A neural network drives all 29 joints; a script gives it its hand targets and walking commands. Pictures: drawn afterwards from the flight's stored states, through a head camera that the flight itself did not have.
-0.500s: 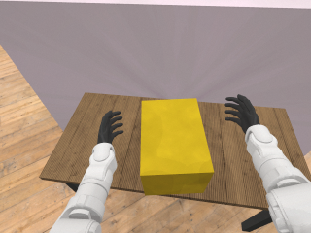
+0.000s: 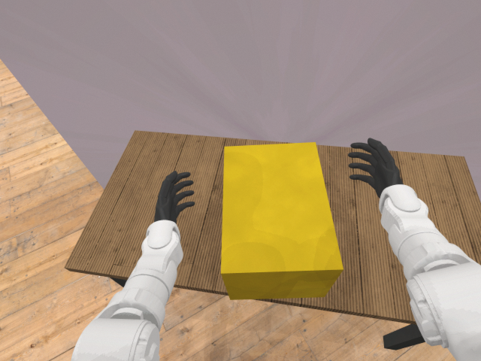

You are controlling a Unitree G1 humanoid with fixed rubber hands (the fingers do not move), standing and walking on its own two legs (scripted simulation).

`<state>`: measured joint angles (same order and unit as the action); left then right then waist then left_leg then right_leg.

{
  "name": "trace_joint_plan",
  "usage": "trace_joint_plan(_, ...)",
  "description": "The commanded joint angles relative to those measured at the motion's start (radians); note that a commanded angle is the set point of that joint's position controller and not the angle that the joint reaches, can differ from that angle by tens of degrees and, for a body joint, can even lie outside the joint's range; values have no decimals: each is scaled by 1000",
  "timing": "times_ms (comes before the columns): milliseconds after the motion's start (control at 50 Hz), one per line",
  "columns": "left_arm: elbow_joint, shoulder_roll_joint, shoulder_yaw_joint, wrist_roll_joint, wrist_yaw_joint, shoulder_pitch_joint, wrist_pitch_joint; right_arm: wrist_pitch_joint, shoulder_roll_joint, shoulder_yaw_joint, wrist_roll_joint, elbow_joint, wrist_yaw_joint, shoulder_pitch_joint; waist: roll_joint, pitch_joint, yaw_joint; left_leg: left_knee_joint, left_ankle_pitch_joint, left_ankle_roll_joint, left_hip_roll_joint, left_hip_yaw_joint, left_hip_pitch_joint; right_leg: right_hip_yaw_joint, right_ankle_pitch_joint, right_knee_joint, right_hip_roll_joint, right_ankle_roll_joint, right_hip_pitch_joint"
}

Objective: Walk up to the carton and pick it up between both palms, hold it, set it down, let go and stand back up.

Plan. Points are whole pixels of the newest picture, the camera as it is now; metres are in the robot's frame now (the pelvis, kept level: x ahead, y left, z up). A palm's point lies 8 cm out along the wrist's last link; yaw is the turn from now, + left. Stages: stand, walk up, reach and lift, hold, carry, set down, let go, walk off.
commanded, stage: reach and lift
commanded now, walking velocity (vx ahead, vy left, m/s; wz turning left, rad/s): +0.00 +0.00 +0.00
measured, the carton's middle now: (273, 220) +0.43 +0.05 -0.10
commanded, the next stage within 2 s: none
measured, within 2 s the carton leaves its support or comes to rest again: neither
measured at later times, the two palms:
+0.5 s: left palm (182, 233) +0.34 +0.21 -0.06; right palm (368, 209) +0.45 -0.13 -0.04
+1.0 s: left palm (200, 234) +0.35 +0.18 -0.07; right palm (350, 211) +0.44 -0.10 -0.04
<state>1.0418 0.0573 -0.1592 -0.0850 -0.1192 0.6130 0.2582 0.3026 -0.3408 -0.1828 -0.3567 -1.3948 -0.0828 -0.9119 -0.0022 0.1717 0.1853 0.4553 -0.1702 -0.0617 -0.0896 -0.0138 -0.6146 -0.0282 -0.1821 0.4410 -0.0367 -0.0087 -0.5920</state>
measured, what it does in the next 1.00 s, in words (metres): lowers itself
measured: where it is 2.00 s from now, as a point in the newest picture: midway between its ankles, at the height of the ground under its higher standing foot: outside the picture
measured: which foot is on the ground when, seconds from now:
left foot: down 0.00-1.00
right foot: down 0.00-1.00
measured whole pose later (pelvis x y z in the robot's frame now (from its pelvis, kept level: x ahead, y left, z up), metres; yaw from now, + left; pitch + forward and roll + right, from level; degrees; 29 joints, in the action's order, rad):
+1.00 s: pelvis -0.02 -0.01 -0.05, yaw +1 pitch +29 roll +0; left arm 1.25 -0.05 -0.29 0.01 -0.19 0.75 0.50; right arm 0.50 -0.17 0.02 -0.10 -1.55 0.07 -1.02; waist -0.01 0.25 0.15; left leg 0.87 -0.32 -0.07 -0.09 0.02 -1.05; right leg -0.01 -0.35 0.88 -0.04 -0.02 -1.03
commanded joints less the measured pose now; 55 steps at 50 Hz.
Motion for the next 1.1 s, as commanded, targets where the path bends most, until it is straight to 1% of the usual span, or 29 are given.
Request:
trace_joint_plan(0,-177,44,6,6,-31,323,126,113,-94,69,36,121,7,-367,-15,638,-9,112,516,-25,59,-96,297,57,235,27,-50,-11,131)
trace_joint_plan(40,-63,28,13,15,-17,320,144,116,-75,54,52,13,12,-356,-35,532,-14,128,472,-15,63,-98,237,50,229,39,-36,0,100)
trace_joint_plan(60,-96,52,13,0,-21,345,161,135,-88,64,51,63,21,-376,-51,594,-17,139,451,-12,67,-97,189,40,242,57,-30,4,132)
trace_joint_plan(80,-30,67,0,-2,-19,287,161,143,-94,53,59,48,28,-367,-94,584,-2,156,431,-7,67,-103,160,37,247,77,-32,9,138)
trace_joint_plan(100,-77,57,5,-4,-30,307,186,158,-86,74,66,59,27,-354,-66,652,-13,173,445,-15,68,-104,161,38,245,90,-38,2,130)
trace_joint_plan(120,23,63,-1,5,-21,276,195,166,-78,62,64,26,33,-346,-76,596,1,170,403,-15,72,-105,113,42,236,106,-31,11,122)
trace_joint_plan(180,15,77,2,-18,-24,373,233,200,-64,46,58,52,41,-425,-97,665,3,205,376,-5,66,-108,46,39,221,151,-34,11,102)
trace_joint_plan(260,171,100,-25,-15,-15,308,254,214,-56,17,72,-27,50,-384,-160,688,13,264,323,9,79,-112,-75,29,229,220,-22,29,94)
trace_joint_plan(300,179,118,-35,-18,-9,358,280,233,-44,18,70,-50,58,-417,-159,692,4,295,317,2,74,-111,-109,33,253,256,-19,36,106)
trace_joint_plan(340,76,81,6,-36,-24,384,294,261,-64,40,73,-19,62,-436,-92,770,-11,320,375,-18,70,-106,-57,56,233,280,-41,17,32)
trace_joint_plan(400,148,47,27,-34,-12,392,292,255,-27,-4,62,-52,49,-468,-100,737,19,343,390,-13,72,-107,-41,67,190,294,-47,10,-33)
trace_joint_plan(440,135,62,43,-55,-24,408,294,248,-58,33,72,-107,45,-436,-105,682,-15,350,301,-9,73,-99,-69,76,85,295,-43,10,-84)
trace_joint_plan(480,163,32,30,-37,-32,377,289,247,-24,25,68,-112,45,-438,-90,676,5,371,307,-14,71,-98,-69,78,44,297,-45,3,-137)
trace_joint_plan(500,138,38,34,-54,-29,392,288,247,-7,31,94,-33,55,-457,-148,748,-4,381,292,-5,72,-97,-75,67,68,294,-46,13,-89)
trace_joint_plan(540,147,25,33,-52,-33,428,289,244,-3,70,115,-66,56,-463,-122,723,-25,369,266,0,74,-94,-77,68,28,283,-40,11,-122)
trace_joint_plan(560,130,5,18,-29,-35,407,298,245,31,54,101,-73,53,-462,-88,749,3,389,314,-13,73,-92,-83,67,43,311,-40,0,-125)
trace_joint_plan(620,72,7,4,-26,-34,461,311,250,52,89,138,-12,73,-484,-130,777,-22,405,296,-1,80,-91,-117,60,89,333,-41,13,-83)
trace_joint_plan(640,48,-6,0,-22,-44,453,299,260,23,129,157,-59,84,-468,-97,795,-48,414,328,-18,77,-87,-67,64,109,321,-46,5,-104)
trace_joint_plan(680,127,-10,-41,25,-36,421,291,249,78,90,151,-85,92,-469,-103,707,-16,417,308,-6,84,-92,-129,56,106,330,-30,16,-72)
trace_joint_plan(700,141,-5,-53,42,-42,417,286,260,59,126,174,-61,100,-484,-73,720,-18,411,310,-18,83,-95,-133,63,93,340,-34,11,-96)
trace_joint_plan(740,117,-4,-78,64,-47,449,284,256,73,148,207,-40,118,-501,-106,728,-36,420,287,-14,81,-92,-146,58,124,350,-35,18,-52)
trace_joint_plan(760,99,-15,-86,53,-51,402,291,273,85,149,210,-11,119,-477,-119,778,-16,423,325,-14,81,-95,-110,60,124,345,-42,11,-62)
trace_joint_plan(780,68,-44,-65,53,-65,460,286,275,82,181,224,-12,123,-505,-86,802,-44,433,322,-21,77,-92,-92,70,90,352,-50,8,-119)
trace_joint_plan(820,54,-66,-83,91,-68,427,282,253,141,154,218,-63,119,-483,-54,739,-6,430,331,-15,75,-99,-92,54,70,331,-41,-4,-99)
trace_joint_plan(840,117,-75,-97,101,-60,416,272,239,150,148,235,-74,124,-494,-104,670,-6,421,301,-3,77,-91,-126,49,84,331,-35,8,-70)
trace_joint_plan(880,102,-84,-101,105,-63,441,270,232,142,205,280,-85,133,-495,-115,656,-34,415,240,4,80,-83,-139,53,22,328,-38,9,-90)
trace_joint_plan(940,125,-117,-108,113,-52,403,283,244,219,181,286,-35,134,-477,-113,671,-5,411,276,8,86,-93,-142,49,81,327,-30,15,-62)
trace_joint_plan(1000,32,-134,-95,140,-63,454,286,243,207,252,327,-48,135,-465,-69,721,-52,418,300,-9,80,-91,-80,61,85,326,-37,5,-71)
trace_joint_plan(1080,64,-190,-105,176,-53,460,290,237,301,247,380,-4,118,-468,-77,673,-15,401,251,10,80,-97,-67,55,17,297,-27,-3,-70)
